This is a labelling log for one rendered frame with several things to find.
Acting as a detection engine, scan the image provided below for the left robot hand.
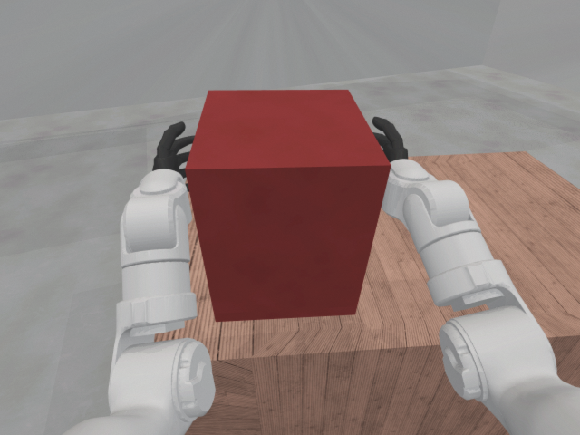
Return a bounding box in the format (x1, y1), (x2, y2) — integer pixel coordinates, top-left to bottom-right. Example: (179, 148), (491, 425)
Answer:
(152, 121), (195, 192)

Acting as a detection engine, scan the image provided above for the right robot hand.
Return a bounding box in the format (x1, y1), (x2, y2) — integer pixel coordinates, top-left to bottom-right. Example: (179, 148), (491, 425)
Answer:
(372, 117), (408, 162)

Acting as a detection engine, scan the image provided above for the carton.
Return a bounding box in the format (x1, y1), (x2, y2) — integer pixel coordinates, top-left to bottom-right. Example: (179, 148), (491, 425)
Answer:
(185, 90), (391, 322)

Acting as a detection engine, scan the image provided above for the robot right upper arm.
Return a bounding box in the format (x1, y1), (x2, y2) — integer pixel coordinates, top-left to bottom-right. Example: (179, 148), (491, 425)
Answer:
(439, 304), (580, 435)

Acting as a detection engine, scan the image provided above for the pedestal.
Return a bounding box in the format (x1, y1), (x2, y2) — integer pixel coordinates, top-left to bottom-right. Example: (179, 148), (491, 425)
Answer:
(154, 151), (580, 435)

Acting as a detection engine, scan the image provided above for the left robot forearm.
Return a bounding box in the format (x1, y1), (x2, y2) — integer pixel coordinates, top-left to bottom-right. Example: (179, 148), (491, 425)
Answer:
(108, 169), (198, 410)

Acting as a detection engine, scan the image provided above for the right robot forearm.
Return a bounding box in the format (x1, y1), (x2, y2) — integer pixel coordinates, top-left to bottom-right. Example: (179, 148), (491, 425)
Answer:
(382, 159), (557, 374)

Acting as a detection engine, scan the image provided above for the robot left upper arm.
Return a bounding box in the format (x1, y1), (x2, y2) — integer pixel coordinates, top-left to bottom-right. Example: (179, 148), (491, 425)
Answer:
(62, 338), (216, 435)

